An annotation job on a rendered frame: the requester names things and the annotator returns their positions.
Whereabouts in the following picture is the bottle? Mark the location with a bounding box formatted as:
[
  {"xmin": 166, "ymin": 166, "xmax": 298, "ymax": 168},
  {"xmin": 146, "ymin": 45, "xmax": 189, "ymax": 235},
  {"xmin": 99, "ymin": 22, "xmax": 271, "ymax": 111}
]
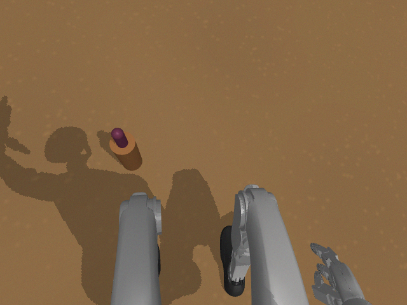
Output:
[{"xmin": 109, "ymin": 128, "xmax": 142, "ymax": 171}]

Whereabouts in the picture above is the right robot hand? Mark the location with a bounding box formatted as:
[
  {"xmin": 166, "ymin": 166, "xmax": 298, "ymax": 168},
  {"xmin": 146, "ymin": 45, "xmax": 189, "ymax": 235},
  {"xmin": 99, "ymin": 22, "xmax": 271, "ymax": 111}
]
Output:
[{"xmin": 310, "ymin": 243, "xmax": 365, "ymax": 305}]

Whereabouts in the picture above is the right robot foot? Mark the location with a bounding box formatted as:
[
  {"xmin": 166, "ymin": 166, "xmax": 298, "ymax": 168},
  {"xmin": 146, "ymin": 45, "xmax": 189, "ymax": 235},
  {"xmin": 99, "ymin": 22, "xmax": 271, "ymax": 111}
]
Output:
[{"xmin": 220, "ymin": 226, "xmax": 245, "ymax": 297}]

